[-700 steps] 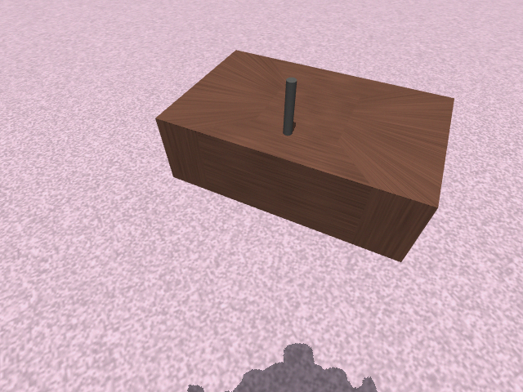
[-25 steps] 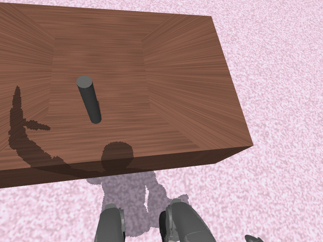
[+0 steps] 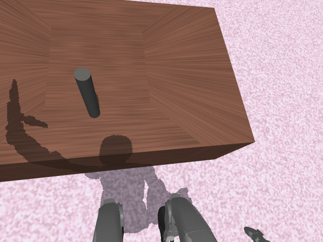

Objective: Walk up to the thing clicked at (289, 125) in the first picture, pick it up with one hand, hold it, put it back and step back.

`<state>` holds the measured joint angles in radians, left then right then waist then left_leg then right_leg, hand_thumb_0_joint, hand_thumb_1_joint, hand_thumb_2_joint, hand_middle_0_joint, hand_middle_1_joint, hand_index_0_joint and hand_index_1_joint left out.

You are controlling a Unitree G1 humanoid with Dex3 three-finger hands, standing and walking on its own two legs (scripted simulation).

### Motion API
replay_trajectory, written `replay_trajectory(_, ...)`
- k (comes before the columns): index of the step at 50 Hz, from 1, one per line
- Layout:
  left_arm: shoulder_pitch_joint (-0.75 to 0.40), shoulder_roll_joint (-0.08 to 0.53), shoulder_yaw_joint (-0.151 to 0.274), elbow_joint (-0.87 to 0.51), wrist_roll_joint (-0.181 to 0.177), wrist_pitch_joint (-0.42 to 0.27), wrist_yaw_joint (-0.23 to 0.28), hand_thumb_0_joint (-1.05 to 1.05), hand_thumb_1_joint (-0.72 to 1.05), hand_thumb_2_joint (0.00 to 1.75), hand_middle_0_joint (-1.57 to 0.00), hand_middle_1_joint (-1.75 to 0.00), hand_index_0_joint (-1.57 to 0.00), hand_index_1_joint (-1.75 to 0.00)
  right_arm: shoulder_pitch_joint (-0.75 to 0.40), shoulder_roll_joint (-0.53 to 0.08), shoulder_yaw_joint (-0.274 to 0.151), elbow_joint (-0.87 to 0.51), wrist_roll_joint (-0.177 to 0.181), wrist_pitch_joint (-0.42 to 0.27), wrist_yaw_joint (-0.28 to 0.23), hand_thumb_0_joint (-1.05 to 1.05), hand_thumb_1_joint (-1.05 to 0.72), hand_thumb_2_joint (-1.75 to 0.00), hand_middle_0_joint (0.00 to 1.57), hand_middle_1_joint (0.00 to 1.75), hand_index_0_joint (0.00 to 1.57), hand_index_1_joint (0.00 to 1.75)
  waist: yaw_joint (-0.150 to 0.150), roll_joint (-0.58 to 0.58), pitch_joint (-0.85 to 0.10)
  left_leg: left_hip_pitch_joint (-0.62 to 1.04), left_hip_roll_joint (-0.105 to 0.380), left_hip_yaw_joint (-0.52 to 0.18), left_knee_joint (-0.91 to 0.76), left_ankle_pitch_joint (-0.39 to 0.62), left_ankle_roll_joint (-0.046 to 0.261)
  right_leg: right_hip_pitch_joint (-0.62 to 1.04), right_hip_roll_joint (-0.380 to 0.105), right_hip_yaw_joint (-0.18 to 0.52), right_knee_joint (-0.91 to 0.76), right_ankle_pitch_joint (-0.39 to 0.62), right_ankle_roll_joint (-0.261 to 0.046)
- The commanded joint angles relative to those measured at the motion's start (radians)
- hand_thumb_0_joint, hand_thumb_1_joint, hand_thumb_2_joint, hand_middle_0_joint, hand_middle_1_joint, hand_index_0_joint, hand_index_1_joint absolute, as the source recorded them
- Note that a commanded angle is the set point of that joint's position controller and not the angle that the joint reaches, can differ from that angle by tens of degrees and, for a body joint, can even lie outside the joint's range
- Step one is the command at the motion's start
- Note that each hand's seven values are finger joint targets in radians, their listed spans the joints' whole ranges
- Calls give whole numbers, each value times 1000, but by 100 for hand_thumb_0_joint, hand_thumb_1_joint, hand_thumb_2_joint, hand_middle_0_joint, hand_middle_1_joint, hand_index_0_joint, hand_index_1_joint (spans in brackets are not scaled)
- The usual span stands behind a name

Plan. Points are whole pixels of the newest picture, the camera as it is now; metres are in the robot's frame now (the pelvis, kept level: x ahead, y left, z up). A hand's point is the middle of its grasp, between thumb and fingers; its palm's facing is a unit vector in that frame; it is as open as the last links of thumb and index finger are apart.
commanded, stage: approach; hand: left
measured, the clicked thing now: (89, 97) +0.54 +0.16 -0.16
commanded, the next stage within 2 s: close in in 0.36 s
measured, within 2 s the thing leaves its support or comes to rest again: neither
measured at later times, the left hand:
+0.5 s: hand (66, 108) +0.49 +0.22 -0.14, palm faces +0.02 -1.00 +0.05, open 17.6 cm
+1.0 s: hand (86, 104) +0.51 +0.17 -0.16, palm faces +0.09 -1.00 +0.00, open 17.7 cm
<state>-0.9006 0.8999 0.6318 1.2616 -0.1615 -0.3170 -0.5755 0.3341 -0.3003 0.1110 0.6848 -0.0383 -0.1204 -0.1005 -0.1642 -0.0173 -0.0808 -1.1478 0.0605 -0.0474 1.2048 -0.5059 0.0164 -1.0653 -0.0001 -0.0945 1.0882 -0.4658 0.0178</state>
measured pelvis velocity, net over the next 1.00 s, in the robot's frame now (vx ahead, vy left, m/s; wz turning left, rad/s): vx -0.06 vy -0.02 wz -0.06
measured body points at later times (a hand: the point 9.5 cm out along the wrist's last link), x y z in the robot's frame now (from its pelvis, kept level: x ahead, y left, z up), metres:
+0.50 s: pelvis -0.05 -0.01 -0.15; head +0.17 +0.03 +0.24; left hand +0.48 +0.27 -0.14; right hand +0.00 -0.27 -0.26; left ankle +0.02 +0.10 -0.64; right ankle +0.02 -0.14 -0.64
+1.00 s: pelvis -0.06 -0.02 -0.20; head +0.15 +0.00 +0.19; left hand +0.50 +0.22 -0.16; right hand -0.05 -0.29 -0.31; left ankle +0.02 +0.10 -0.64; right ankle +0.02 -0.14 -0.64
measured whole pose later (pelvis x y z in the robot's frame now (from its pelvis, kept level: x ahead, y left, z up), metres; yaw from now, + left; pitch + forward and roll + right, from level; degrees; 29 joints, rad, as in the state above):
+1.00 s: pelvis -0.06 -0.02 -0.20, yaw -3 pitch +36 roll -5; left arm -1.08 0.59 0.46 1.20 -0.04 -0.43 -0.16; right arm 0.27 -0.26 0.07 0.68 -0.07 0.02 0.03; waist -0.21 0.04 -0.16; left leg -1.93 0.07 -0.06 1.93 -0.65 0.00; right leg -1.89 0.00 -0.08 1.88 -0.63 -0.01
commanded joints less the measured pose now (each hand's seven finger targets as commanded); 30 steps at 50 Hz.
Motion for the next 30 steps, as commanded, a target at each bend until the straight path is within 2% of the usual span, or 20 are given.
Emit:
replay_trajectory(1,-276,213,-12,-112,-11,-87,20,0,-61,1,-5,-5,-6,-5,154,-202,-63,-46,-3,-15,3,0,-86,-89,20,30,20,30,-6,218,-404,404,-6,-58,-61,413,-6,-40,25,32,-38,223,-57)
replay_trajectory(2,-264,175,-24,-96,-18,-100,19,0,-61,1,-4,-5,-5,-5,151,-201,-63,-42,-4,-15,7,0,-86,-88,20,30,20,30,-11,226,-413,405,-2,-65,-39,425,-12,-76,26,28,-11,221,-57)
replay_trajectory(4,-291,161,-26,-116,-29,-133,23,0,-61,1,-4,-5,-5,-5,149,-204,-62,-48,-11,-17,21,0,-86,-89,20,30,20,30,-16,227,-461,377,-1,-75,16,442,-13,-130,26,24,43,217,-59)
replay_trajectory(6,-326,177,-9,-133,-29,-169,34,0,-61,1,-5,-5,-5,-5,148,-210,-61,-51,-21,-19,33,0,-87,-89,20,30,20,30,-19,252,-527,363,3,-88,80,491,-17,-205,27,19,113,224,-61)
replay_trajectory(7,-344,195,-1,-141,-27,-188,42,0,-61,3,-4,-5,-4,-5,146,-209,-57,-49,-27,-18,38,0,-87,-89,20,30,20,30,-23,259,-551,319,-3,-85,116,476,-13,-218,25,23,146,223,-61)
replay_trajectory(9,-364,217,21,-158,-15,-225,62,0,-61,5,-3,-7,-4,-7,142,-202,-54,-51,-35,-16,50,0,-87,-89,20,30,20,30,-15,265,-605,229,-12,-76,173,438,-7,-229,19,32,214,222,-64)
replay_trajectory(10,-372,226,41,-182,-16,-245,70,0,-61,5,-3,-8,-3,-7,139,-209,-55,-55,-39,-13,56,0,-88,-89,20,30,20,30,-5,287,-651,239,-10,-80,198,452,-10,-252,17,31,253,219,-66)
replay_trajectory(12,-400,226,46,-224,-3,-273,81,0,-58,9,-2,-9,-2,-8,134,-216,-60,-64,-51,-5,66,0,-88,-89,20,30,20,30,4,360,-739,263,-9,-82,238,475,-16,-295,14,34,310,214,-71)
replay_trajectory(13,-424,224,32,-253,12,-279,88,0,-56,9,-2,-9,-2,-9,130,-218,-65,-72,-55,-1,70,0,-88,-89,20,30,20,30,13,384,-766,286,-5,-89,246,480,-21,-327,17,32,334,201,-75)
replay_trajectory(14,-404,204,23,-222,28,-281,94,0,-53,10,-1,-9,-1,-9,133,-212,-64,-63,-63,7,76,0,-88,-89,20,30,20,30,5,408,-778,284,-3,-85,268,504,-22,-342,16,33,355,213,-76)
replay_trajectory(15,-433,180,2,-234,42,-283,100,0,-52,11,-1,-9,-1,-9,133,-215,-70,-61,-66,14,80,0,-88,-89,20,30,20,30,-4,422,-776,272,-1,-89,277,483,-25,-383,17,32,373,192,-80)
replay_trajectory(16,-449,180,0,-255,51,-284,110,0,-52,11,-1,-10,-1,-10,132,-212,-74,-63,-67,18,83,0,-88,-89,20,30,20,30,-1,434,-794,253,-1,-90,283,462,-27,-385,18,33,390,183,-81)
replay_trajectory(18,-480,128,-29,-280,56,-284,121,0,-54,11,0,-10,-1,-9,126,-210,-80,-65,-69,27,94,0,-88,-89,20,30,20,30,-12,460,-815,260,7,-105,307,450,-33,-450,16,32,432,161,-82)
replay_trajectory(19,-501,88,-42,-282,52,-282,129,0,-54,11,0,-10,-1,-9,123,-211,-85,-65,-68,33,99,0,-89,-90,20,30,20,30,-26,444,-818,235,7,-109,328,430,-32,-483,15,33,446,147,-81)
replay_trajectory(20,-514,80,-44,-284,51,-278,140,0,-53,11,0,-10,-1,-9,126,-207,-85,-64,-69,37,103,0,-89,-90,20,30,20,30,-30,436,-818,185,3,-101,351,404,-27,-474,14,36,459,147,-79)
replay_trajectory(22,-522,3,-87,-216,54,-268,169,0,-56,12,0,-12,-1,-11,127,-192,-81,-46,-66,45,112,0,-88,-89,20,30,20,30,-59,367,-740,44,-4,-94,381,274,-17,-501,14,37,484,100,-75)
replay_trajectory(24,-492,-13,-88,-116,63,-267,206,0,-58,5,-2,-9,-4,-7,127,-182,-74,-24,-65,54,119,0,-89,-89,20,30,20,30,-68,269,-641,-143,-13,-74,423,114,-1,-522,15,41,504,29,-67)
replay_trajectory(26,-556,75,-36,-191,74,-293,254,0,-61,4,-2,-9,-5,-6,112,-180,-76,-52,-67,58,125,0,-89,-89,20,30,20,30,-49,248,-677,-270,-21,-37,469,13,9,-480,12,63,521,-22,-57)
replay_trajectory(29,-568,88,-15,-197,94,-306,320,0,-58,5,-3,-10,-6,-8,99,-168,-70,-79,-68,71,139,0,-89,-89,20,30,20,30,-34,211,-722,-338,-22,-22,496,-14,10,-412,12,73,528,-44,-46)
replay_trajectory(30,-566,63,-31,-172,104,-304,335,0,-56,5,-3,-10,-6,-7,111,-160,-69,-60,-70,77,143,0,-90,-89,20,30,20,30,-40,202,-736,-348,-22,-17,515,1,11,-408,11,77,533,-32,-43)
